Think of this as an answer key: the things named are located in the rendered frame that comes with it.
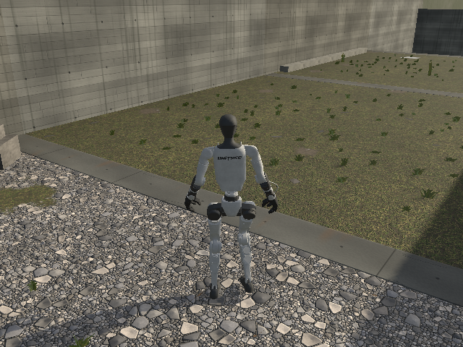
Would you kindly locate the left robot hand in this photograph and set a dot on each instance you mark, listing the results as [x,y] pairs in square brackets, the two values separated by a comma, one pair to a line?
[188,202]

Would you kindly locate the left robot upper arm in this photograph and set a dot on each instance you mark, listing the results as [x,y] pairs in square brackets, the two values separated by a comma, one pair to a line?
[202,166]

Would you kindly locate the right robot hand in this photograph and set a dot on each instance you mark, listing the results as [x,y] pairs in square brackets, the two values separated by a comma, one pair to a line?
[270,203]

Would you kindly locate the robot head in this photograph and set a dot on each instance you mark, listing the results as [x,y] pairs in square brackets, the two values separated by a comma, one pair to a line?
[228,125]

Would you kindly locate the right robot upper arm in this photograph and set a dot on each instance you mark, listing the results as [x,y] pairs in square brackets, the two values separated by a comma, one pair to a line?
[256,161]

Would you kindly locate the left robot forearm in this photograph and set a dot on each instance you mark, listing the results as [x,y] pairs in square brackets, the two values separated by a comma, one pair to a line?
[193,190]

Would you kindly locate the robot right shin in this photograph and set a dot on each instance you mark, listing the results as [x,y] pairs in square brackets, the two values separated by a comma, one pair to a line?
[246,257]

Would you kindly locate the right robot forearm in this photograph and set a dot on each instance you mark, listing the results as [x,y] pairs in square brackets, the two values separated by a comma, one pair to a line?
[266,186]

